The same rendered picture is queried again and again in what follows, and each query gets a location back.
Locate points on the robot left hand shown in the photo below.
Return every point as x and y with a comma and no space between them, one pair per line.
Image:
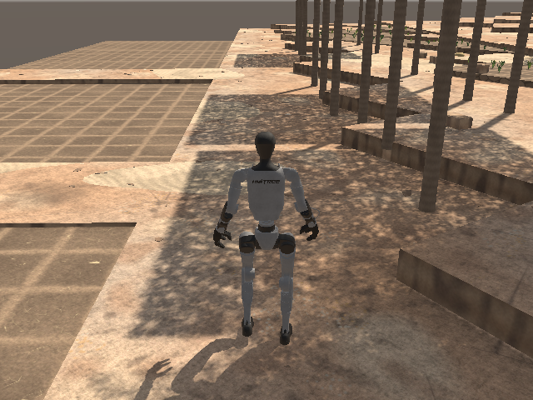
217,236

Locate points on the left robot forearm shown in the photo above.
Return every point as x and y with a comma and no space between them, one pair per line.
224,220

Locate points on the robot right hand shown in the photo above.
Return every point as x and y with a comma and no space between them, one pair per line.
307,229

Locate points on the left robot shin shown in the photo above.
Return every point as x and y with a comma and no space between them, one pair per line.
247,296

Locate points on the left robot foot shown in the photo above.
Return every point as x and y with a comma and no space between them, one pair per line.
247,329

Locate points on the robot right upper arm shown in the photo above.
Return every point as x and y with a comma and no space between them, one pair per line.
292,176

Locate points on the robot left upper arm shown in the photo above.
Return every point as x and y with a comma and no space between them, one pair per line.
238,177

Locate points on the right robot forearm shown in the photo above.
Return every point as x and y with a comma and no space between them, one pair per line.
308,216

